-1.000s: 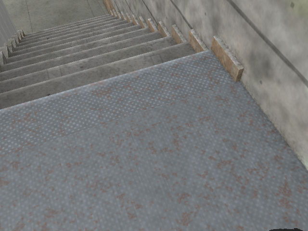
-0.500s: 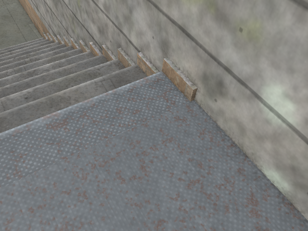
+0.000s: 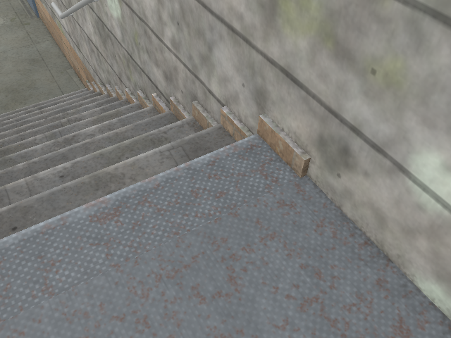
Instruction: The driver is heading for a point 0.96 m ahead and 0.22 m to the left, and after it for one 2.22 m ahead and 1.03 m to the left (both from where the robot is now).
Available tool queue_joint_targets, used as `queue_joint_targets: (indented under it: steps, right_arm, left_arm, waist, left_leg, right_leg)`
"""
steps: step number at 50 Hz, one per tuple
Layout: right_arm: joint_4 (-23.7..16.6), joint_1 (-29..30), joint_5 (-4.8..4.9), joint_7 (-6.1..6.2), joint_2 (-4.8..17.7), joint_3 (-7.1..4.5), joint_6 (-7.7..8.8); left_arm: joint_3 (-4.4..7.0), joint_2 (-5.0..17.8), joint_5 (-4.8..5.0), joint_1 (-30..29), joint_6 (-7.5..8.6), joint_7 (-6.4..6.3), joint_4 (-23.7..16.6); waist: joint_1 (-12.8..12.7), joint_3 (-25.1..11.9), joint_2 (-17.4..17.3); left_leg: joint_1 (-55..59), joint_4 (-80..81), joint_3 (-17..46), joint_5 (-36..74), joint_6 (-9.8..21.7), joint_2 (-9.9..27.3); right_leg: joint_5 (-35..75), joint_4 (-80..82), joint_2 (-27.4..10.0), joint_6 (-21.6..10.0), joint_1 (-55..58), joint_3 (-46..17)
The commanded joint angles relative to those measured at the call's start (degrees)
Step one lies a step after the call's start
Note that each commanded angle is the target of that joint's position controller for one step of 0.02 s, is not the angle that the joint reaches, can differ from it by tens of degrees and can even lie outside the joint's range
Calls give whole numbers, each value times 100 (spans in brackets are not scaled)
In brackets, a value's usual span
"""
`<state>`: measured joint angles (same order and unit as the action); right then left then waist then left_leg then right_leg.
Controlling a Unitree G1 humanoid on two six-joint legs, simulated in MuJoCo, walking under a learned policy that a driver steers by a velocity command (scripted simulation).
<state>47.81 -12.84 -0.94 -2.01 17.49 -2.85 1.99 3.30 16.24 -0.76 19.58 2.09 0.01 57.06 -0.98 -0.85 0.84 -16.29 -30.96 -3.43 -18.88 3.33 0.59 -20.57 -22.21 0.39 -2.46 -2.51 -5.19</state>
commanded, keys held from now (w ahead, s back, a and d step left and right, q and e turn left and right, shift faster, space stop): w+shift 0.48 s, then w+q+shift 0.52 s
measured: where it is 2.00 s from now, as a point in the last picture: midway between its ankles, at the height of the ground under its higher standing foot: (134, 169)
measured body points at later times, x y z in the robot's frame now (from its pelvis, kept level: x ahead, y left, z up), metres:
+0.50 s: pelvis +0.32 -0.01 -0.03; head +0.36 -0.01 +0.42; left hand +0.55 +0.22 -0.11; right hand +0.23 -0.27 -0.16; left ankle +0.04 +0.10 -0.70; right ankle +0.46 -0.09 -0.74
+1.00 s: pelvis +0.78 +0.05 -0.04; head +0.81 +0.04 +0.41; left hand +0.67 +0.27 -0.18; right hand +1.04 -0.13 -0.14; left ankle +0.89 +0.08 -0.74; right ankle +0.52 -0.12 -0.62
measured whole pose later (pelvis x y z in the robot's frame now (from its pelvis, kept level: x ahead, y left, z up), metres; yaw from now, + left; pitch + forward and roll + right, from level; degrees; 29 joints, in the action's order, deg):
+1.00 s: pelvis +0.78 +0.05 -0.04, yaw +20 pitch +1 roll -1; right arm 42.7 -3.0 -1.4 -3.5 15.5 -2.1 2.4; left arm 2.1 10.9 -1.5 27.0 4.8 -1.4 56.0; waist 2.3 1.9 -3.0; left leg -30.6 -39.2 -9.3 -12.3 13.8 -6.9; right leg -16.1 -59.6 -2.0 1.6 3.8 12.3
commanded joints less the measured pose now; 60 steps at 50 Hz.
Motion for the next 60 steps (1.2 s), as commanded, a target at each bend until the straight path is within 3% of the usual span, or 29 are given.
queue_joint_targets:
  steps: [1,2,3,5,7,13,18,21,22,23,24,25,26,28,31,34,39,42,45,47,48,49,50,51,52,53,54,56,60]
  right_arm:
    - [458,-2395,-117,169,882,-297,163]
    - [454,-2459,-184,145,1134,-292,206]
    - [260,-1606,-179,149,883,-236,175]
    - [7,-891,-82,102,634,-169,246]
    - [62,-912,-64,125,495,-100,334]
    - [469,-1696,1,126,308,-63,470]
    - [681,-1788,45,206,344,-49,540]
    - [818,-1716,16,239,710,-129,507]
    - [799,-1541,-81,286,898,-180,444]
    - [767,-1336,-112,317,985,-217,348]
    - [656,-1307,-164,286,612,-120,329]
    - [415,-1973,89,96,-496,134,407]
    - [362,-1165,116,93,222,10,463]
    - [202,-624,82,46,301,14,479]
    - [137,-665,-153,-113,-58,93,185]
    - [-183,104,-77,-149,-67,77,39]
    - [-577,1343,31,-266,-120,106,12]
    - [-898,1877,-163,-342,-131,146,29]
    - [-814,1470,-165,-359,134,132,-30]
    - [-272,-651,-133,-222,624,-75,-77]
    - [119,-2096,-47,-98,900,-275,-13]
    - [169,-1719,197,28,1024,-444,-26]
    - [-179,-1019,-143,18,1839,-551,-98]
    - [-332,-1327,-188,118,1941,-650,-134]
    - [-331,-1216,-179,231,1289,-548,-138]
    - [-249,-949,-193,250,865,-425,-114]
    - [-257,-885,-124,260,746,-358,36]
    - [-146,-894,84,262,654,-262,262]
    - [-89,-1403,132,180,830,-247,482]
  left_arm:
    - [16,310,-111,-1306,228,21,-716]
    - [-75,-29,5,-1486,302,54,-1107]
    - [-43,228,-25,-1496,293,80,-1110]
    - [-3,429,-131,-1242,295,233,-967]
    - [-19,393,-242,-1187,195,340,-910]
    - [-112,268,-132,-2545,65,358,-1480]
    - [-213,129,-81,-3091,75,358,-1804]
    - [-116,364,-138,-2467,81,235,-1733]
    - [8,651,-107,-1552,99,167,-1519]
    - [123,830,-109,-126,115,70,-1081]
    - [281,1257,-223,1117,142,-52,-816]
    - [362,1656,-429,901,224,-25,-827]
    - [320,1211,-294,335,223,37,-911]
    - [192,615,-249,-327,353,59,-846]
    - [61,234,-104,-361,532,-10,-515]
    - [43,167,9,-148,694,37,-389]
    - [-2,110,-40,461,819,34,-185]
    - [-19,219,20,908,799,-84,-98]
    - [93,813,-18,900,603,-327,-243]
    - [205,1154,-78,171,460,-334,-548]
    - [255,1218,-88,-524,358,-268,-775]
    - [161,607,-112,-967,353,-87,-961]
    - [36,203,-33,-493,480,-66,-1729]
    - [-68,187,-9,-597,614,-154,-2001]
    - [-115,288,-77,-607,655,-179,-1900]
    - [-131,281,-117,-724,570,-196,-1868]
    - [-157,303,-180,-577,446,-268,-1898]
    - [-225,91,-335,-720,75,-303,-1993]
    - [-240,256,-197,-1987,-3,-268,-2456]
  waist:
    - [1480,108,-1461]
    - [1200,40,-2171]
    - [666,539,-1054]
    - [237,423,-227]
    - [147,429,-434]
    - [356,1047,-281]
    - [365,1162,-423]
    - [1,450,-833]
    - [-441,-140,-974]
    - [-1083,-809,-940]
    - [-1435,-1485,-392]
    - [-519,-2042,1372]
    - [-749,-1558,565]
    - [-249,-397,-173]
    - [240,154,163]
    - [212,623,145]
    - [-83,862,-74]
    - [-4,1127,106]
    - [566,522,403]
    - [1709,-384,742]
    - [2402,-769,721]
    - [2019,-503,-627]
    - [823,-1101,-1569]
    - [952,-2113,-566]
    - [722,-1288,568]
    - [303,-271,1038]
    - [18,162,705]
    - [-366,532,803]
    - [131,589,126]
  left_leg:
    - [3342,1180,1357,-1441,195,837]
    - [3119,2438,4495,-3450,682,2051]
    - [2492,2420,4483,-3517,850,2262]
    - [1829,2291,3207,-2410,723,1752]
    - [1426,2637,2486,-1783,662,1365]
    - [1384,3157,1239,153,728,967]
    - [1766,3500,538,2220,665,1092]
    - [2388,2068,192,6371,496,1200]
    - [2456,946,156,7327,428,1234]
    - [1877,-681,11,7140,362,1084]
    - [305,-2875,31,5068,383,754]
    - [-2106,-4862,592,-698,238,-363]
    - [-2595,-5263,1194,-428,456,-215]
    - [-2356,-4542,1026,626,492,435]
    - [-1906,-4158,1033,789,324,801]
    - [-2603,-3715,743,1481,173,920]
    - [-2684,-2280,-153,2839,385,364]
    - [-2536,-1223,-727,3067,678,131]
    - [-1404,-1116,-1187,2262,866,-586]
    - [443,-1186,-783,1238,1187,-798]
    - [1671,-561,-71,979,1625,-556]
    - [2613,-166,682,1187,1636,-222]
    - [4048,-402,3278,3311,2627,971]
    - [4572,631,4672,2351,2950,1510]
    - [3589,1255,4698,1336,2542,1369]
    - [2300,1489,3960,969,2001,1046]
    - [1425,1476,4012,1215,1984,943]
    - [-23,1398,3258,1769,1634,383]
    - [-424,1499,2648,3485,1230,-254]
  right_leg:
    - [-379,-2410,36,-599,-3624,242]
    - [-826,-3859,627,-556,-4742,60]
    - [-167,-4584,32,-657,-5093,-374]
    - [686,-4408,-478,-485,-4589,-136]
    - [1018,-4288,-623,-220,-4254,168]
    - [1952,-3006,-569,60,-4674,745]
    - [2414,-1395,-373,-248,-3626,1136]
    - [1578,-1170,250,-569,-2327,1439]
    - [1188,-1206,418,-678,-1425,1356]
    - [923,-977,479,-765,125,1369]
    - [-810,-1078,-621,-924,1894,134]
    - [-3668,216,-2339,-1447,3069,-3553]
    - [-3870,1069,-2239,-1210,2297,-4416]
    - [-1739,1153,-1950,-915,537,-2424]
    - [-645,1689,-1530,-534,-677,-881]
    - [722,1901,-1215,-181,-740,457]
    - [2981,2141,-659,236,-268,1943]
    - [5509,1866,-966,536,385,2285]
    - [8862,539,-1319,578,904,2328]
    - [9589,-2071,-1585,426,499,2022]
    - [8489,-4425,-1355,206,-209,1908]
    - [1956,-6594,-138,107,-1917,1657]
    - [-770,-8735,355,440,-4431,1026]
    - [-546,-8666,201,357,-4778,-104]
    - [-236,-7737,-131,201,-4764,-239]
    - [-249,-7011,-383,192,-4534,-106]
    - [-346,-6885,-430,239,-4328,-35]
    - [-264,-6044,-652,432,-3839,-37]
    - [1304,-3325,-524,513,-3132,426]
